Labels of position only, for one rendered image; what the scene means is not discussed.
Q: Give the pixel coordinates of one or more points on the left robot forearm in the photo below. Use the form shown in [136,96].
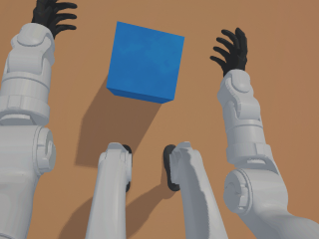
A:
[26,79]

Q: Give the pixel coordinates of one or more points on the right robot forearm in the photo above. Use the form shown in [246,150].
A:
[246,145]

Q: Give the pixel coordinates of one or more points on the right robot hand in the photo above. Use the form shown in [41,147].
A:
[236,58]

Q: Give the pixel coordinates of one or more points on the left robot hand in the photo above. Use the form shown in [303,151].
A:
[45,13]

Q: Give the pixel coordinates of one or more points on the carton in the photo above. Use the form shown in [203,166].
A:
[144,63]

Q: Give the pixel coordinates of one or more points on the right robot upper arm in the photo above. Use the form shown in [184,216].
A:
[259,197]

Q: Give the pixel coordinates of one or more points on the left robot upper arm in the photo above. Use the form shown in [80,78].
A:
[26,153]

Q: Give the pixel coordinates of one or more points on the robot left shin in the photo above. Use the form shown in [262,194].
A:
[112,145]

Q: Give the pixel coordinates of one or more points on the robot shin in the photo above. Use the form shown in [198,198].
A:
[112,145]
[184,144]

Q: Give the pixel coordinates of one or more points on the robot right shin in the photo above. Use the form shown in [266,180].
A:
[184,144]

